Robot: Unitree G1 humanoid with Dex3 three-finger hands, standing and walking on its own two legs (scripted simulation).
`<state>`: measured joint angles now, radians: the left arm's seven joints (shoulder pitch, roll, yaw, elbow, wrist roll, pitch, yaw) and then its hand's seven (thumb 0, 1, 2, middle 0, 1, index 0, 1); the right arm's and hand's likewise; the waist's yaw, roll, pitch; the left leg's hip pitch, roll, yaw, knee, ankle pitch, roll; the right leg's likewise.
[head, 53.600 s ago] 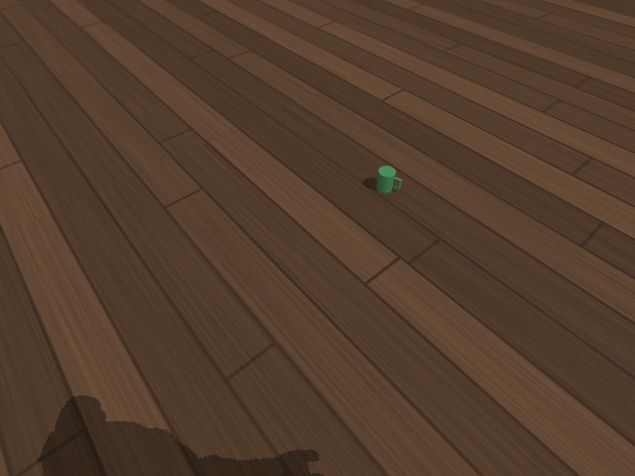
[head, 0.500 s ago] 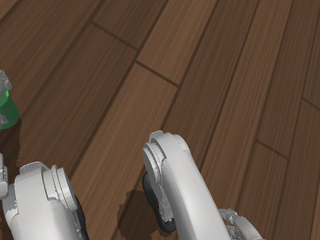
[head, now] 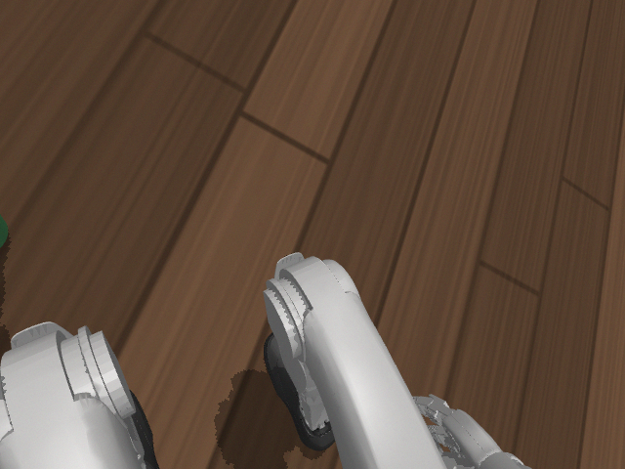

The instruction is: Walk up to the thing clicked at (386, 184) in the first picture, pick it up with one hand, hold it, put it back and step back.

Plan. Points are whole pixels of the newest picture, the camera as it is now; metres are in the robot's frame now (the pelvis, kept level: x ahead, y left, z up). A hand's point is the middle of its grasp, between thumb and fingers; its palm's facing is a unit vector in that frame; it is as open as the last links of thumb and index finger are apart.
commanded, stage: open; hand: left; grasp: from above
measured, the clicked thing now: out of the picture +0.47 +0.31 -0.26
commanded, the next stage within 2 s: withdraw in 0.98 s
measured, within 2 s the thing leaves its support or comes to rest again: rests again in 1.62 s
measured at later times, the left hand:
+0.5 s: hand out of the picture +0.45 +0.30 -0.22, palm faces -0.44 -0.12 -0.89, open 11.4 cm
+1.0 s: hand out of the picture +0.46 +0.31 -0.22, palm faces -0.44 -0.14 -0.89, open 13.4 cm
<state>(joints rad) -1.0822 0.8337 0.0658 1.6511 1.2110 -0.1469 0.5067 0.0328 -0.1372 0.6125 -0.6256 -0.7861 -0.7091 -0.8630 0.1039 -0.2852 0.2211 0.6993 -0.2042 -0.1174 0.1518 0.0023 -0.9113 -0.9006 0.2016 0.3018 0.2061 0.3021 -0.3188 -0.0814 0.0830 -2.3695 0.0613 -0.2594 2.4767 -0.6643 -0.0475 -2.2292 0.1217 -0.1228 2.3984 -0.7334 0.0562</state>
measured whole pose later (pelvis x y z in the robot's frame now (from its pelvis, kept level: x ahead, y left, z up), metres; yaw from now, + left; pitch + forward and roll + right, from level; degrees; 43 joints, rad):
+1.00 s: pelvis +0.00 +0.00 +0.00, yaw -1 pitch +29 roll -11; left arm -1.08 0.88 0.06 1.65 1.19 -0.14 0.52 0.01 -0.47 0.98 -0.13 -1.13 -0.16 -1.10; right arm 0.10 -0.30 0.26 0.68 -0.22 -0.15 0.18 0.00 -0.90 -0.90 0.20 0.30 0.21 0.30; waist -0.33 -0.10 0.11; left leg -2.37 0.06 -0.28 2.50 -0.67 -0.05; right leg -2.22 0.13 -0.14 2.40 -0.73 0.06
